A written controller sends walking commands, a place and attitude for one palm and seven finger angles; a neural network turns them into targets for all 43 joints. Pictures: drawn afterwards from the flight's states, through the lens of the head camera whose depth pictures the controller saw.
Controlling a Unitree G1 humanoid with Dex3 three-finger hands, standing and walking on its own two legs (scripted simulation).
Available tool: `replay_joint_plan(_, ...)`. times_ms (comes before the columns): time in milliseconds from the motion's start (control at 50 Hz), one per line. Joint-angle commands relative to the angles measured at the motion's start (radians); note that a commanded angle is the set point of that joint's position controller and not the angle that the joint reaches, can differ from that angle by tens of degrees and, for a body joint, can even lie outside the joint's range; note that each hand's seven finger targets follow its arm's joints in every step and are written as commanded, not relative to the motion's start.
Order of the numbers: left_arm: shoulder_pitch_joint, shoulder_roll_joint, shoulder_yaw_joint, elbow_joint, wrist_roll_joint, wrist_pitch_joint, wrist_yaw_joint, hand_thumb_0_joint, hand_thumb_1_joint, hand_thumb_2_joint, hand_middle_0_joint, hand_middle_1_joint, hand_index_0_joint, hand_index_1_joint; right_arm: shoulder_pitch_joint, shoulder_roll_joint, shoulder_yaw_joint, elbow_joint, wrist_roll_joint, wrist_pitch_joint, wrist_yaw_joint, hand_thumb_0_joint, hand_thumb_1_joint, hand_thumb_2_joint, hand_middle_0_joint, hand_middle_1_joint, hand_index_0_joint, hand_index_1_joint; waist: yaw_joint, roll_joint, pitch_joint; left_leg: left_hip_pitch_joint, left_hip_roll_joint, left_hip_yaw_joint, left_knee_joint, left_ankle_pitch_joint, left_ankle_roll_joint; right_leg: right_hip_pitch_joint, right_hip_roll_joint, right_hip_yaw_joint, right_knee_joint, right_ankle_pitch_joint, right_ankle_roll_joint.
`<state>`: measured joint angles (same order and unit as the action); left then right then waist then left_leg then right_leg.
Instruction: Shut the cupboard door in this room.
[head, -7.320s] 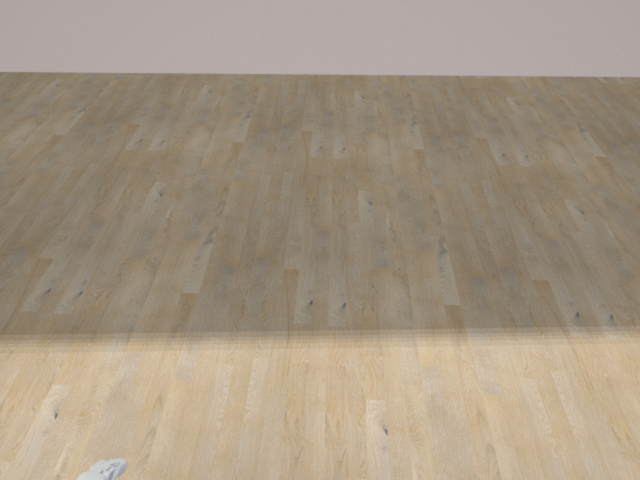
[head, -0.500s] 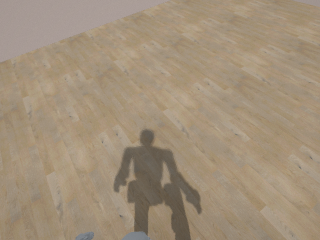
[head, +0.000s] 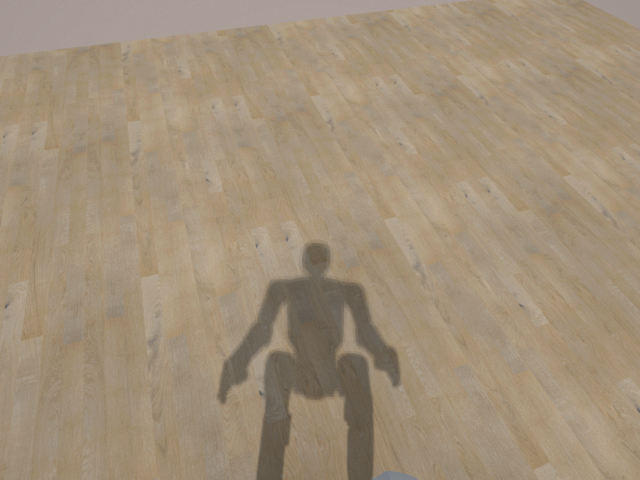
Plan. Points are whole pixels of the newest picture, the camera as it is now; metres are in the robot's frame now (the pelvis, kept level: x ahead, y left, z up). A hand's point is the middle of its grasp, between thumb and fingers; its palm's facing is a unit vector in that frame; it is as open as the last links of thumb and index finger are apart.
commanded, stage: turn or walk to find it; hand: left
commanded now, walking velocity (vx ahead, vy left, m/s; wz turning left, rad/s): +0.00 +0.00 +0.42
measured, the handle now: out of the picture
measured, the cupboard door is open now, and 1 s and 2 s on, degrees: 100 100 100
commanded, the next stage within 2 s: none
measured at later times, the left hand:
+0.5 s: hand out of the picture +0.00 +0.16 -0.15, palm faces +0.24 -0.94 -0.25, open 7.4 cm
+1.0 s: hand out of the picture -0.06 +0.22 -0.16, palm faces +0.43 -0.87 -0.25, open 7.4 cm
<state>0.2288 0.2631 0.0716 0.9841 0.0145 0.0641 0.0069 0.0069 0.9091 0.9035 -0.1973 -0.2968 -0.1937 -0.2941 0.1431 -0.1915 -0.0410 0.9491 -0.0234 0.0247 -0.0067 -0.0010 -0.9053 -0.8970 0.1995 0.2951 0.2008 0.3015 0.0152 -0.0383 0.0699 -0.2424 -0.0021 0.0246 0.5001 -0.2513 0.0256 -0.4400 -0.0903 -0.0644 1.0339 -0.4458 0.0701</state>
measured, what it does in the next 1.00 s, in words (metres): steps on the spot, turning left: right foot, then left foot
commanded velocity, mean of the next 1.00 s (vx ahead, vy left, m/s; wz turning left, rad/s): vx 0.00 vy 0.00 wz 0.42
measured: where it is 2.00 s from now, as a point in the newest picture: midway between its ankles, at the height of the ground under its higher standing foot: outside the picture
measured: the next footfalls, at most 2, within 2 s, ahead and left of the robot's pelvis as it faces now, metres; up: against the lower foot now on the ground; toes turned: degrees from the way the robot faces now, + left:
right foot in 0.22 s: +0.04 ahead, -0.14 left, +0.00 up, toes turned +1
left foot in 0.66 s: -0.04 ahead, +0.11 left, +0.00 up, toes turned +23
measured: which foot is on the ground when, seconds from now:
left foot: down 0.00-0.22, up 0.24-0.64, down 0.66-1.00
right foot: up 0.00-0.20, down 0.22-0.66, up 0.68-1.00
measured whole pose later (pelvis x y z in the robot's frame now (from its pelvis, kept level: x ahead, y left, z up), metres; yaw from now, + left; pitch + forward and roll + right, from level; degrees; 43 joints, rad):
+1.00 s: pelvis -0.05 -0.01 +0.00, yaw +25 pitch +0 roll -1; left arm 0.16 0.24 0.06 0.94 0.01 0.05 0.01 0.01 0.91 0.90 -0.20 -0.30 -0.19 -0.29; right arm 0.17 -0.19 -0.05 0.95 -0.03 0.03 0.00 0.00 -0.90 -0.90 0.20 0.30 0.20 0.30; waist -0.02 -0.01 0.06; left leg -0.25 -0.03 -0.03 0.46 -0.22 0.03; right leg -0.38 -0.06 -0.03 0.87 -0.45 0.08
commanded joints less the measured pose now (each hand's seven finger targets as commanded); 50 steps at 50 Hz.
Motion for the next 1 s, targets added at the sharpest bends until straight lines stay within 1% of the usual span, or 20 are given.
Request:
replay_joint_plan(0, -0.039, 0.044, 0.001, -0.096, -0.002, -0.03, 0.006, 0.0, 0.9, 0.9, -0.2, -0.3, -0.2, -0.3, 0.06, -0.214, -0.051, -0.046, 0.003, -0.015, -0.009, 0.0, -0.9, -0.9, 0.2, 0.3, 0.2, 0.3, -0.042, 0.18, -0.094, 0.128, 0.242, -0.245, -0.168, 0.39, 0.142, -0.049, 0.002, 0.028, -0.063, 0.003, 0.013)
replay_joint_plan(120, -0.008, 0.029, -0.002, -0.113, -0.006, -0.042, 0.012, 0.0, 0.9, 0.9, -0.2, -0.3, -0.2, -0.3, 0.039, -0.218, -0.063, -0.065, -0.004, -0.001, -0.002, 0.0, -0.9, -0.9, 0.2, 0.3, 0.2, 0.3, -0.029, 0.201, -0.103, 0.043, 0.214, -0.313, -0.129, 0.345, 0.132, 0.111, 0.049, 0.009, -0.343, 0.033, -0.003)
replay_joint_plan(160, 0.069, 0.043, 0.002, -0.097, -0.006, -0.055, 0.015, 0.0, 0.9, 0.9, -0.2, -0.3, -0.2, -0.3, 0.016, -0.206, -0.066, -0.072, 0.005, 0.0, 0.001, 0.0, -0.9, -0.9, 0.2, 0.3, 0.2, 0.3, 0.012, 0.176, -0.129, -0.026, 0.17, -0.29, -0.051, 0.302, 0.089, 0.261, 0.051, -0.002, -0.561, 0.202, -0.006)
replay_joint_plan(180, 0.1, 0.08, 0.008, -0.093, 0.001, -0.066, 0.02, 0.0, 0.9, 0.9, -0.2, -0.3, -0.2, -0.3, 0.026, -0.168, -0.062, -0.078, 0.012, -0.002, 0.005, 0.0, -0.9, -0.9, 0.2, 0.3, 0.2, 0.3, 0.024, 0.065, -0.143, -0.118, 0.111, -0.245, 0.04, 0.182, 0.038, 0.377, -0.024, 0.066, -0.686, 0.26, -0.023)
replay_joint_plan(200, 0.101, 0.172, 0.026, -0.096, 0.016, -0.076, 0.029, 0.0, 0.9, 0.9, -0.2, -0.3, -0.2, -0.3, 0.045, -0.097, -0.05, -0.101, 0.018, -0.003, 0.012, 0.0, -0.9, -0.9, 0.2, 0.3, 0.2, 0.3, 0.021, -0.214, -0.128, -0.317, -0.035, -0.091, 0.241, -0.117, -0.038, 0.469, -0.273, 0.331, -0.745, 0.325, -0.115)
replay_joint_plan(220, 0.09, 0.193, 0.028, -0.117, 0.009, -0.072, 0.027, 0.0, 0.9, 0.9, -0.2, -0.3, -0.2, -0.3, 0.02, -0.13, -0.057, -0.108, 0.006, 0.009, 0.008, 0.0, -0.9, -0.9, 0.2, 0.3, 0.2, 0.3, 0.038, -0.22, -0.104, -0.315, -0.04, -0.095, 0.448, -0.32, -0.05, 0.326, -0.398, 0.391, -0.781, 0.326, -0.215)
replay_joint_plan(260, -0.002, 0.141, 0.022, -0.138, 0.006, -0.067, 0.031, 0.0, 0.9, 0.9, -0.2, -0.3, -0.2, -0.3, 0.014, -0.144, -0.069, -0.086, 0.002, 0.029, 0.016, 0.0, -0.9, -0.9, 0.2, 0.3, 0.2, 0.3, -0.004, -0.141, -0.016, -0.32, -0.003, -0.129, 0.668, -0.242, -0.044, 0.18, -0.321, 0.318, -0.799, 0.213, -0.21)
replay_joint_plan(280, -0.053, 0.112, 0.012, -0.148, 0.006, -0.07, 0.029, 0.0, 0.9, 0.9, -0.2, -0.3, -0.2, -0.3, 0.046, -0.134, -0.068, -0.058, -0.001, 0.032, 0.022, 0.0, -0.9, -0.9, 0.2, 0.3, 0.2, 0.3, -0.03, -0.099, -0.004, -0.317, 0.011, -0.112, 0.712, -0.17, -0.053, 0.181, -0.262, 0.208, -0.774, 0.238, -0.185)
replay_joint_plan(320, -0.054, 0.083, 0.004, -0.15, 0.006, -0.078, 0.028, 0.0, 0.9, 0.9, -0.2, -0.3, -0.2, -0.3, 0.078, -0.122, -0.062, -0.037, -0.001, 0.032, 0.026, 0.0, -0.9, -0.9, 0.2, 0.3, 0.2, 0.3, -0.034, -0.116, -0.024, -0.311, 0.02, -0.079, 0.725, -0.111, -0.075, 0.221, -0.217, 0.109, -0.741, 0.351, -0.171)
replay_joint_plan(520, 0.073, 0.151, 0.025, -0.076, 0.018, -0.069, 0.026, 0.0, 0.9, 0.9, -0.2, -0.3, -0.2, -0.3, -0.022, -0.092, -0.031, -0.05, 0.015, 0.015, 0.021, 0.0, -0.9, -0.9, 0.2, 0.3, 0.2, 0.3, 0.041, -0.163, -0.098, -0.187, 0.031, 0.035, 0.299, -0.229, -0.083, 0.383, -0.275, 0.04, -0.634, 0.645, -0.216)
replay_joint_plan(560, 0.056, 0.16, 0.028, -0.065, 0.016, -0.064, 0.025, 0.0, 0.9, 0.9, -0.2, -0.3, -0.2, -0.3, 0.015, -0.091, -0.028, -0.041, 0.018, 0.007, 0.017, 0.0, -0.9, -0.9, 0.2, 0.3, 0.2, 0.3, 0.021, -0.153, -0.117, -0.11, 0.023, 0.064, 0.163, -0.175, -0.077, 0.377, -0.277, 0.009, -0.578, 0.669, -0.193)
replay_joint_plan(600, 0.033, 0.151, 0.029, -0.067, 0.004, -0.054, 0.022, 0.0, 0.9, 0.9, -0.2, -0.3, -0.2, -0.3, 0.081, -0.114, -0.032, -0.025, 0.013, -0.002, 0.017, 0.0, -0.9, -0.9, 0.2, 0.3, 0.2, 0.3, -0.024, -0.093, -0.134, 0.064, 0.029, 0.07, -0.056, 0.033, -0.06, 0.271, -0.24, -0.059, -0.48, 0.55, -0.118)
replay_joint_plan(620, 0.046, 0.11, 0.024, -0.083, -0.005, -0.045, 0.018, 0.0, 0.9, 0.9, -0.2, -0.3, -0.2, -0.3, 0.106, -0.188, -0.047, -0.025, 0.007, -0.013, 0.016, 0.0, -0.9, -0.9, 0.2, 0.3, 0.2, 0.3, -0.039, 0.097, -0.153, 0.2, 0.158, -0.103, -0.138, 0.179, -0.008, 0.103, -0.163, -0.106, -0.325, 0.339, -0.056)
replay_joint_plan(640, 0.029, 0.041, 0.005, -0.122, -0.006, -0.041, 0.011, 0.0, 0.9, 0.9, -0.2, -0.3, -0.2, -0.3, 0.144, -0.277, -0.067, -0.029, 0.003, -0.014, 0.012, 0.0, -0.9, -0.9, 0.2, 0.3, 0.2, 0.3, -0.056, 0.367, -0.128, 0.256, 0.387, -0.372, -0.169, 0.506, 0.11, -0.114, -0.048, -0.121, -0.137, -0.153, 0.008)
replay_joint_plan(660, -0.048, 0.054, -0.006, -0.136, 0.005, -0.026, 0.021, 0.0, 0.9, 0.9, -0.2, -0.3, -0.2, -0.3, 0.185, -0.286, -0.069, -0.005, 0.004, -0.01, 0.003, 0.0, -0.9, -0.9, 0.2, 0.3, 0.2, 0.3, -0.093, 0.34, -0.137, 0.17, 0.409, -0.369, -0.18, 0.452, 0.164, -0.078, -0.04, -0.022, -0.012, -0.207, -0.001)
replay_joint_plan(700, -0.095, 0.06, 0.006, -0.117, 0.0, -0.026, 0.012, 0.0, 0.9, 0.9, -0.2, -0.3, -0.2, -0.3, 0.102, -0.237, -0.057, -0.021, 0.0, -0.01, -0.012, 0.0, -0.9, -0.9, 0.2, 0.3, 0.2, 0.3, -0.065, 0.259, -0.06, 0.087, 0.328, -0.322, -0.188, 0.339, 0.162, -0.118, -0.04, 0.036, 0.082, -0.087, -0.003)
replay_joint_plan(720, -0.062, 0.055, 0.007, -0.101, 0.001, -0.029, 0.007, 0.0, 0.9, 0.9, -0.2, -0.3, -0.2, -0.3, 0.051, -0.214, -0.048, -0.034, 0.0, -0.013, -0.013, 0.0, -0.9, -0.9, 0.2, 0.3, 0.2, 0.3, -0.034, 0.214, -0.057, 0.085, 0.288, -0.266, -0.179, 0.353, 0.144, -0.107, -0.035, 0.036, 0.082, -0.025, 0.0)
replay_joint_plan(780, -0.018, 0.051, 0.003, -0.077, 0.001, -0.032, 0.002, 0.0, 0.9, 0.9, -0.2, -0.3, -0.2, -0.3, 0.04, -0.205, -0.044, -0.043, 0.006, -0.023, -0.013, 0.0, -0.9, -0.9, 0.2, 0.3, 0.2, 0.3, -0.022, 0.173, -0.103, 0.137, 0.241, -0.206, -0.169, 0.428, 0.131, -0.079, -0.019, 0.03, 0.039, 0.029, 0.012)
replay_joint_plan(880, -0.073, 0.041, -0.003, -0.109, -0.002, -0.032, 0.009, 0.0, 0.9, 0.9, -0.2, -0.3, -0.2, -0.3, 0.085, -0.21, -0.054, -0.036, 0.002, -0.015, -0.009, 0.0, -0.9, -0.9, 0.2, 0.3, 0.2, 0.3, -0.052, 0.168, -0.092, 0.147, 0.25, -0.272, -0.163, 0.42, 0.152, -0.052, 0.004, 0.035, -0.093, -0.007, 0.018)
replay_joint_plan(980, -0.056, 0.031, -0.005, -0.122, -0.007, -0.038, 0.013, 0.0, 0.9, 0.9, -0.2, -0.3, -0.2, -0.3, 0.059, -0.213, -0.063, -0.051, -0.004, -0.004, -0.004, 0.0, -0.9, -0.9, 0.2, 0.3, 0.2, 0.3, -0.04, 0.213, -0.094, 0.059, 0.224, -0.329, -0.141, 0.384, 0.142, 0.084, 0.043, 0.022, -0.29, 0.004, 0.001)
